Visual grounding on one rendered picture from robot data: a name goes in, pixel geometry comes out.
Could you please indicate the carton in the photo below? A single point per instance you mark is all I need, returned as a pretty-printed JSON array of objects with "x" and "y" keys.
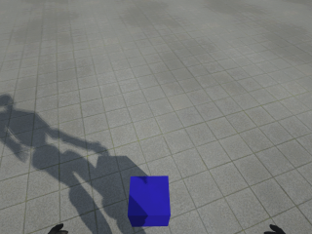
[{"x": 149, "y": 201}]

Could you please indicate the robot right hand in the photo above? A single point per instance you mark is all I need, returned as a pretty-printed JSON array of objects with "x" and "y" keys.
[{"x": 276, "y": 229}]

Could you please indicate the robot left hand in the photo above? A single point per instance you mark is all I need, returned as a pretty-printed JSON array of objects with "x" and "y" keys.
[{"x": 57, "y": 229}]

